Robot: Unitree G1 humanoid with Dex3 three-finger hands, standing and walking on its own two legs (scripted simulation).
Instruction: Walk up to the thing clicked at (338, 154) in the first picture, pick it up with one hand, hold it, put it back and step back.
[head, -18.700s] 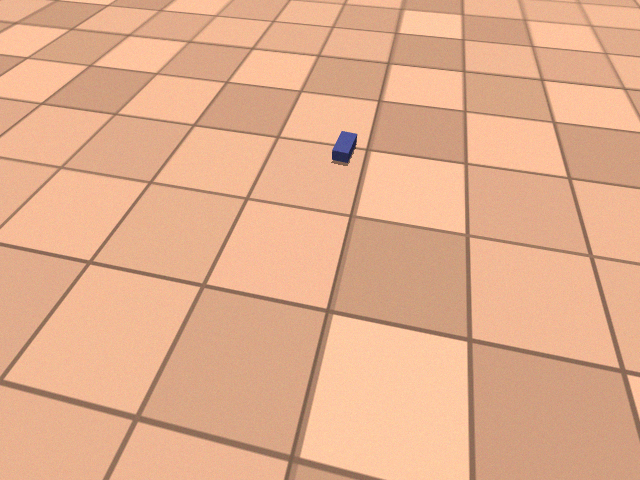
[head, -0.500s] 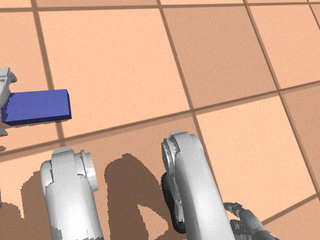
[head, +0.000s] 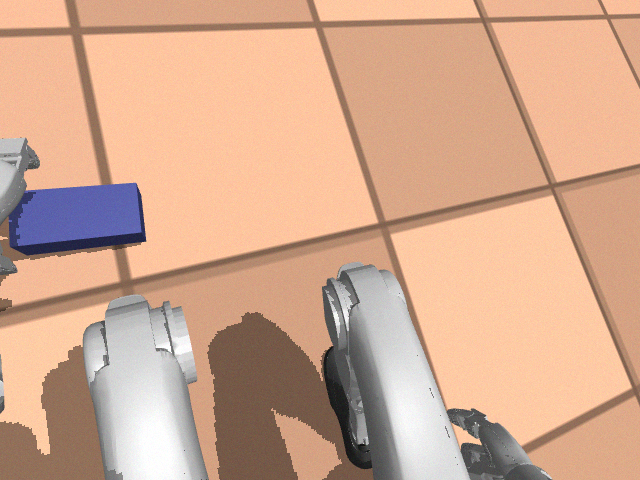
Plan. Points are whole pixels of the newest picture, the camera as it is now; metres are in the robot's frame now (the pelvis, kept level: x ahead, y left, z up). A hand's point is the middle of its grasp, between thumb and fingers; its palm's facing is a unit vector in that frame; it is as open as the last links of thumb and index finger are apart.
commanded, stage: approach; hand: left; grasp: from above
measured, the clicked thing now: (82, 218) +0.47 +0.28 -0.29
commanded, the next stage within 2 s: close in in 0.44 s
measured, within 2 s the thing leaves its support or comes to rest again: neither
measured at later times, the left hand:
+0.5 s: hand (66, 195) +0.47 +0.27 -0.17, palm faces -0.41 -0.05 -0.91, open 13.6 cm
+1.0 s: hand (56, 222) +0.44 +0.29 -0.20, palm faces -0.43 -0.08 -0.90, open 13.4 cm
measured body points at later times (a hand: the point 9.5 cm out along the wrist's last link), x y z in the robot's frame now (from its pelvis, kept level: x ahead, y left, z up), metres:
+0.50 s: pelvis +0.00 +0.00 +0.00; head +0.23 +0.08 +0.38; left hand +0.49 +0.27 -0.12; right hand +0.04 -0.27 -0.09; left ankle +0.08 +0.15 -0.29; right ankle +0.10 -0.15 -0.28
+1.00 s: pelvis +0.00 -0.01 -0.01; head +0.23 +0.10 +0.36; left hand +0.46 +0.29 -0.15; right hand +0.09 -0.28 -0.09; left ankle +0.08 +0.15 -0.29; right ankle +0.10 -0.15 -0.28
